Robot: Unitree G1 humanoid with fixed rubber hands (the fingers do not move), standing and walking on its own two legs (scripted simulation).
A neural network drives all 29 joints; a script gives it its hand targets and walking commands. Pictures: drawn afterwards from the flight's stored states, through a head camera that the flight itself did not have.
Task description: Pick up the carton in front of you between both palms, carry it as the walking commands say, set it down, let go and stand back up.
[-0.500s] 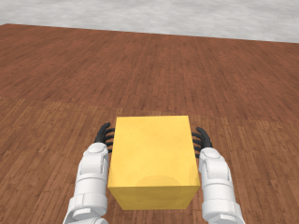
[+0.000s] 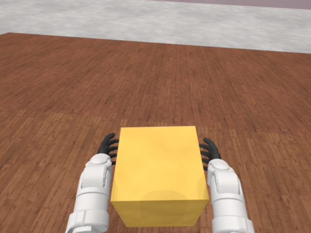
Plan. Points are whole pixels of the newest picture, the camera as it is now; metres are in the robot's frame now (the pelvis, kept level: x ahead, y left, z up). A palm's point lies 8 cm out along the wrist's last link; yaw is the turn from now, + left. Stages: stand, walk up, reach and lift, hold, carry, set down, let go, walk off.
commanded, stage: reach and lift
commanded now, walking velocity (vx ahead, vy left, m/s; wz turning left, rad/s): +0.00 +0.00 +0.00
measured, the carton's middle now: (159, 179) +0.28 +0.00 -0.04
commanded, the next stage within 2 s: hold in 0.02 s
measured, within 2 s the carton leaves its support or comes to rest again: neither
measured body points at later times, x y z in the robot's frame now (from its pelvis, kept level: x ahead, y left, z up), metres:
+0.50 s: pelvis -0.02 +0.00 +0.00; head -0.06 +0.00 +0.45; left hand +0.29 +0.15 +0.05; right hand +0.29 -0.15 +0.04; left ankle +0.00 +0.12 -0.75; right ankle +0.02 -0.12 -0.75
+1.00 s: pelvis +0.04 +0.02 -0.01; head +0.00 +0.02 +0.44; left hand +0.33 +0.18 +0.06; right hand +0.34 -0.12 +0.06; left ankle +0.01 +0.12 -0.75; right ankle +0.02 -0.11 -0.73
